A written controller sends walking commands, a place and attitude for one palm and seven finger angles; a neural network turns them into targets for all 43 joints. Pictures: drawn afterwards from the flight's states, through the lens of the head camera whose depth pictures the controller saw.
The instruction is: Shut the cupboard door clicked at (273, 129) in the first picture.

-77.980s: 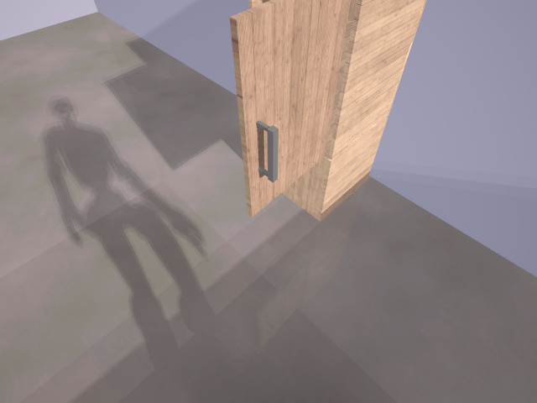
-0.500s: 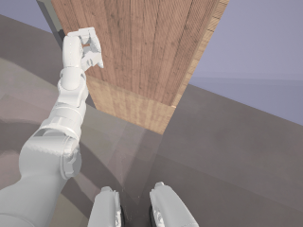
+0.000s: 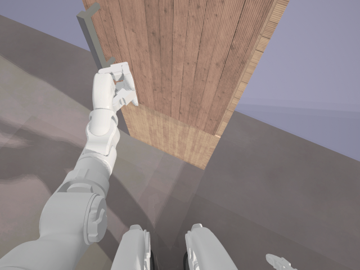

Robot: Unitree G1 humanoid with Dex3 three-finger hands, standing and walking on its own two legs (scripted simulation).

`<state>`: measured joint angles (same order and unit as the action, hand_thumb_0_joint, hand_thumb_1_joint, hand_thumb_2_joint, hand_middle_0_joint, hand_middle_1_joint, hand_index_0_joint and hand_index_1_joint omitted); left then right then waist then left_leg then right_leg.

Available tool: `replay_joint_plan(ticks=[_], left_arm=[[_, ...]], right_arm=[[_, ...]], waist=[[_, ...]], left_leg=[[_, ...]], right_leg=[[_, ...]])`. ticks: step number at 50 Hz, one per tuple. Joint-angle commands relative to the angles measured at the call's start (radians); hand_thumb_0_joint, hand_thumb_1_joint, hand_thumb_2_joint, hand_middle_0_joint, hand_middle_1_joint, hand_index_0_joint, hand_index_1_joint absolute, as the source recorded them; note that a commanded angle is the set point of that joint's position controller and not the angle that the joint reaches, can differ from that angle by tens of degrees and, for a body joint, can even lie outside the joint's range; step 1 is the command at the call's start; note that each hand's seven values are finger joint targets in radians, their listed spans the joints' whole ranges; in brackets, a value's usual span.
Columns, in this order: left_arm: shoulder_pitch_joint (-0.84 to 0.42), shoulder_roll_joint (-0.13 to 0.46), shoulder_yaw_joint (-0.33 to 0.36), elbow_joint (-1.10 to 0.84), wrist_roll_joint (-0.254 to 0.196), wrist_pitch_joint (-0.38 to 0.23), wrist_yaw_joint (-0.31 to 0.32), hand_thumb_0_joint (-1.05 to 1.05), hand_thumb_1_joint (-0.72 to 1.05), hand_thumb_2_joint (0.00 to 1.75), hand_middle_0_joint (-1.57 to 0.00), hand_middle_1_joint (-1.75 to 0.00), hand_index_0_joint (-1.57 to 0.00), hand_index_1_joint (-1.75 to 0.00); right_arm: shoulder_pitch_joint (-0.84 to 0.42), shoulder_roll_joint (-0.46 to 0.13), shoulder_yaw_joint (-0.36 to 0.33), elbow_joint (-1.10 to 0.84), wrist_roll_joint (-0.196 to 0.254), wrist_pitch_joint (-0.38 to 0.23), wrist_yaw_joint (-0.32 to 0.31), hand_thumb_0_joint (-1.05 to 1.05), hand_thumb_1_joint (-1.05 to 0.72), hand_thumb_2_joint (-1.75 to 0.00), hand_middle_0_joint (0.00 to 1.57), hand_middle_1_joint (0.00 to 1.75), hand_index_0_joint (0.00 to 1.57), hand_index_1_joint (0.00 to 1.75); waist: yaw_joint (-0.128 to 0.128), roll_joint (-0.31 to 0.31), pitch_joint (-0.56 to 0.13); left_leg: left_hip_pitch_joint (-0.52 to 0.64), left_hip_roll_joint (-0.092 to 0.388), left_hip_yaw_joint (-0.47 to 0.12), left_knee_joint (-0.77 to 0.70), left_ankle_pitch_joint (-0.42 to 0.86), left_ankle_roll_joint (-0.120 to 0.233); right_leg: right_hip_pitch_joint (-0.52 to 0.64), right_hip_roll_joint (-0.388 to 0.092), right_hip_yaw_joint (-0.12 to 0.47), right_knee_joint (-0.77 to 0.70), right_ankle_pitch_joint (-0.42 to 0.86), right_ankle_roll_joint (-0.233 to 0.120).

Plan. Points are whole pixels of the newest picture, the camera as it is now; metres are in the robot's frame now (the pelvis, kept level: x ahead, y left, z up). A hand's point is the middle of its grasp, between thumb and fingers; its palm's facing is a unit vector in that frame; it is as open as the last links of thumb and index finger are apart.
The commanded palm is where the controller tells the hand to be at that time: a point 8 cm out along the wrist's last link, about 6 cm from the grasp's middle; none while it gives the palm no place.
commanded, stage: draw the hand back to the body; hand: left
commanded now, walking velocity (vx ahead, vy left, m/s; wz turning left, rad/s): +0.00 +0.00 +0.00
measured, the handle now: (99, 42) +0.65 +0.15 +0.05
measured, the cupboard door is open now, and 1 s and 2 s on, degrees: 0 0 0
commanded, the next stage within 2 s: step back with the hand held close in 1.48 s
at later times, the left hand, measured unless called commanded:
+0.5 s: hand (58, 135) +0.34 +0.16 +0.15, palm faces -0.05 -0.99 -0.13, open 3.1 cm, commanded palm +0.31 +0.22 +0.18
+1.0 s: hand out of the picture +0.25 +0.28 +0.26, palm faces +0.37 -0.85 -0.37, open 5.3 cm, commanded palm +0.20 +0.32 +0.29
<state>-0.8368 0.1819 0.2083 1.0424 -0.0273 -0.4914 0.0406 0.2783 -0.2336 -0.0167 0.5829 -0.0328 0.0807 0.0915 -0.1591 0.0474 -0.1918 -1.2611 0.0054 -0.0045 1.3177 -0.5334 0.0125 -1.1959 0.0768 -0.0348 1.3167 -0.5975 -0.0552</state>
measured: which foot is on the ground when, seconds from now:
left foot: down 0.00-1.00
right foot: down 0.00-1.00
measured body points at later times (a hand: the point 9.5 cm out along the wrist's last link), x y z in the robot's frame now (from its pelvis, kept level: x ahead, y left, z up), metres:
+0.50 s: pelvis +0.02 +0.02 +0.09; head +0.05 +0.01 +0.54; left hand +0.34 +0.21 +0.16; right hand +0.18 -0.24 +0.01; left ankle +0.04 +0.11 -0.61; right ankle +0.00 -0.09 -0.61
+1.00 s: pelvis +0.05 +0.04 +0.13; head +0.03 +0.02 +0.58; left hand +0.22 +0.33 +0.29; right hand +0.25 -0.16 +0.05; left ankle +0.04 +0.11 -0.61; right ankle +0.00 -0.09 -0.61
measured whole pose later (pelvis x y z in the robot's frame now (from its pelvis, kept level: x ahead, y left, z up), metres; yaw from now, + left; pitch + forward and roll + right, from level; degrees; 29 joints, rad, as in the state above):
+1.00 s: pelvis +0.05 +0.04 +0.13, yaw +2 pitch -1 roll -1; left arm 0.41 0.36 0.23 -0.35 -0.08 0.00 0.09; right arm 0.20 -0.20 0.07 0.54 0.04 -0.01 -0.06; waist 0.05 0.06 -0.05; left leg -0.21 -0.05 0.00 0.51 -0.28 0.06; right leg -0.12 0.02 0.01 0.44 -0.31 0.00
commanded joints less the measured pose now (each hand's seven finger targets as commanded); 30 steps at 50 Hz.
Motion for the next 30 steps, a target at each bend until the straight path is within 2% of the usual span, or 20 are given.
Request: replay_joint_plan(ticks=[1,3,5,6,7,9,10,11,13,15,16,17,19,20,21,22,24,27,29,30], left_arm=[[-0.123,0.222,0.027,-0.478,-0.034,-0.100,-0.039,0.00,0.90,0.90,-1.30,-1.50,-1.30,-1.50],[-0.035,0.157,-0.050,-0.550,-0.049,-0.046,-0.065,0.00,0.90,0.90,-1.30,-1.50,-1.30,-1.50],[-0.005,0.114,-0.104,-0.615,-0.088,0.017,-0.091,0.00,0.90,0.90,-1.30,-1.50,-1.30,-1.50],[-0.025,0.088,-0.130,-0.670,-0.117,0.036,-0.104,0.00,0.90,0.90,-1.30,-1.50,-1.30,-1.50],[-0.004,0.102,-0.118,-0.685,-0.137,0.052,-0.109,0.00,0.90,0.90,-1.30,-1.50,-1.30,-1.50],[0.019,0.083,-0.140,-0.705,-0.171,0.067,-0.121,0.00,0.90,0.90,-1.30,-1.50,-1.30,-1.50],[0.040,0.090,-0.132,-0.706,-0.178,0.066,-0.124,0.00,0.90,0.90,-1.30,-1.50,-1.30,-1.50],[0.047,0.100,-0.140,-0.731,-0.176,0.056,-0.125,0.00,0.90,0.90,-1.30,-1.50,-1.30,-1.50],[0.159,0.107,-0.142,-0.710,-0.163,0.047,-0.134,0.00,0.90,0.90,-1.30,-1.50,-1.30,-1.50],[0.265,0.139,-0.121,-0.697,-0.151,0.055,-0.144,0.00,0.90,0.90,-1.30,-1.50,-1.30,-1.50],[0.321,0.177,-0.093,-0.714,-0.144,0.062,-0.148,0.00,0.90,0.90,-1.27,-1.47,-1.27,-1.47],[0.373,0.164,-0.107,-0.726,-0.144,0.076,-0.157,0.00,0.90,0.90,-1.24,-1.44,-1.24,-1.44],[0.447,0.194,-0.082,-0.796,-0.157,0.106,-0.171,0.00,0.90,0.90,-1.19,-1.38,-1.19,-1.38],[0.473,0.211,-0.061,-0.846,-0.173,0.119,-0.175,0.00,0.90,0.90,-1.16,-1.35,-1.16,-1.35],[0.504,0.202,-0.133,-0.964,-0.105,0.168,-0.114,0.00,0.90,0.90,-1.13,-1.32,-1.13,-1.32],[0.535,0.207,-0.119,-1.031,-0.098,0.203,-0.073,0.00,0.90,0.90,-1.11,-1.29,-1.11,-1.29],[0.594,0.221,-0.116,-1.145,-0.087,0.255,-0.030,0.00,0.90,0.90,-1.05,-1.23,-1.05,-1.23],[0.636,0.243,-0.105,-1.232,-0.069,0.313,0.019,0.00,0.90,0.90,-0.97,-1.14,-0.97,-1.14],[0.667,0.229,-0.116,-1.276,-0.059,0.343,0.037,0.00,0.90,0.90,-0.92,-1.08,-0.92,-1.08],[0.690,0.208,-0.134,-1.302,-0.058,0.356,0.041,0.00,0.90,0.90,-0.89,-1.05,-0.89,-1.05]], right_arm=[[0.145,-0.150,-0.057,-0.123,0.024,-0.009,-0.008,0.00,-0.90,-0.90,0.20,0.30,0.20,0.30],[0.140,-0.145,-0.057,-0.137,0.047,-0.002,-0.014,0.00,-0.90,-0.90,0.20,0.30,0.20,0.30],[0.130,-0.149,-0.059,-0.148,0.067,0.001,-0.032,0.00,-0.90,-0.90,0.20,0.30,0.20,0.30],[0.126,-0.147,-0.056,-0.153,0.072,-0.006,-0.046,0.00,-0.90,-0.90,0.20,0.30,0.20,0.30],[0.116,-0.151,-0.056,-0.146,0.080,-0.012,-0.060,0.00,-0.90,-0.90,0.20,0.30,0.20,0.30],[0.093,-0.148,-0.046,-0.136,0.087,-0.029,-0.083,0.00,-0.90,-0.90,0.20,0.30,0.20,0.30],[0.083,-0.149,-0.042,-0.129,0.087,-0.039,-0.092,0.00,-0.90,-0.90,0.20,0.30,0.20,0.30],[0.075,-0.149,-0.039,-0.127,0.089,-0.049,-0.099,0.00,-0.90,-0.90,0.20,0.30,0.20,0.30],[0.051,-0.143,-0.030,-0.124,0.087,-0.061,-0.100,0.00,-0.90,-0.90,0.20,0.30,0.20,0.30],[0.031,-0.143,-0.025,-0.133,0.088,-0.062,-0.096,0.00,-0.90,-0.90,0.20,0.30,0.20,0.30],[0.024,-0.149,-0.025,-0.147,0.091,-0.061,-0.094,0.00,-0.90,-0.90,0.20,0.30,0.20,0.30],[0.003,-0.141,-0.019,-0.162,0.093,-0.060,-0.090,0.00,-0.90,-0.90,0.20,0.30,0.20,0.30],[-0.028,-0.141,-0.016,-0.193,0.098,-0.058,-0.088,0.00,-0.90,-0.90,0.20,0.30,0.20,0.30],[-0.040,-0.139,-0.013,-0.208,0.100,-0.059,-0.088,0.00,-0.90,-0.90,0.20,0.30,0.20,0.30],[-0.092,-0.102,-0.018,-0.249,0.105,-0.023,-0.115,0.00,-0.90,-0.90,0.20,0.30,0.20,0.30],[-0.112,-0.096,-0.016,-0.268,0.106,-0.010,-0.134,0.00,-0.90,-0.90,0.20,0.30,0.20,0.30],[-0.128,-0.099,-0.009,-0.279,0.103,-0.009,-0.152,0.00,-0.90,-0.90,0.20,0.30,0.20,0.30],[-0.151,-0.098,0.001,-0.272,0.101,-0.018,-0.177,0.00,-0.90,-0.90,0.20,0.30,0.20,0.30],[-0.157,-0.096,0.007,-0.263,0.098,-0.030,-0.185,0.00,-0.90,-0.90,0.20,0.30,0.20,0.30],[-0.161,-0.093,0.011,-0.259,0.097,-0.038,-0.186,0.00,-0.90,-0.90,0.20,0.30,0.20,0.30]], waist=[[0.092,0.018,-0.698],[0.075,-0.040,-0.587],[0.045,-0.119,-0.483],[0.030,-0.138,-0.470],[0.032,-0.155,-0.427],[0.023,-0.183,-0.330],[0.031,-0.177,-0.296],[0.030,-0.137,-0.265],[0.060,-0.075,-0.214],[0.088,-0.041,-0.182],[0.112,0.016,-0.189],[0.121,0.024,-0.178],[0.144,0.048,-0.174],[0.154,0.034,-0.175],[0.166,-0.001,-0.241],[0.156,-0.031,-0.186],[0.154,-0.012,-0.167],[0.141,-0.044,-0.101],[0.140,-0.029,-0.078],[0.137,0.000,-0.062]], left_leg=[[0.495,-0.017,-0.007,-0.171,0.465,0.020],[0.514,-0.015,0.003,-0.225,0.409,0.026],[0.519,-0.016,0.007,-0.274,0.328,0.036],[0.538,-0.018,0.006,-0.290,0.315,0.042],[0.550,-0.017,0.005,-0.311,0.288,0.041],[0.560,-0.018,0.000,-0.342,0.243,0.045],[0.571,-0.017,-0.003,-0.358,0.225,0.044],[0.606,-0.016,-0.004,-0.372,0.225,0.044],[0.649,-0.016,-0.008,-0.408,0.220,0.038],[0.684,-0.015,-0.009,-0.442,0.228,0.033],[0.719,-0.016,-0.008,-0.458,0.252,0.029],[0.734,-0.015,-0.006,-0.476,0.258,0.027],[0.766,-0.011,-0.004,-0.504,0.289,0.023],[0.776,-0.012,-0.006,-0.521,0.301,0.023],[0.844,-0.011,-0.012,-0.577,0.341,0.017],[0.846,-0.007,-0.007,-0.597,0.347,0.018],[0.884,-0.002,-0.007,-0.623,0.364,0.022],[0.940,0.006,-0.016,-0.671,0.381,0.026],[1.005,0.011,-0.028,-0.705,0.410,0.025],[1.035,0.013,-0.032,-0.719,0.423,0.023]], right_leg=[[0.536,-0.034,0.088,-0.224,0.690,0.039],[0.555,-0.029,0.082,-0.298,0.649,0.052],[0.581,-0.028,0.083,-0.380,0.565,0.065],[0.609,-0.032,0.091,-0.408,0.556,0.068],[0.609,-0.034,0.088,-0.441,0.512,0.070],[0.602,-0.041,0.093,-0.495,0.438,0.073],[0.591,-0.042,0.086,-0.511,0.395,0.068],[0.573,-0.042,0.080,-0.517,0.379,0.062],[0.555,-0.042,0.062,-0.527,0.349,0.052],[0.560,-0.041,0.052,-0.536,0.342,0.044],[0.573,-0.039,0.045,-0.533,0.355,0.035],[0.581,-0.041,0.040,-0.537,0.361,0.035],[0.623,-0.039,0.037,-0.546,0.397,0.031],[0.659,-0.039,0.032,-0.553,0.410,0.029],[0.755,-0.062,0.079,-0.604,0.440,0.025],[0.772,-0.062,0.082,-0.638,0.467,0.037],[0.801,-0.067,0.072,-0.660,0.489,0.039],[0.827,-0.066,0.062,-0.714,0.504,0.039],[0.835,-0.060,0.046,-0.738,0.507,0.034],[0.841,-0.061,0.040,-0.751,0.506,0.031]])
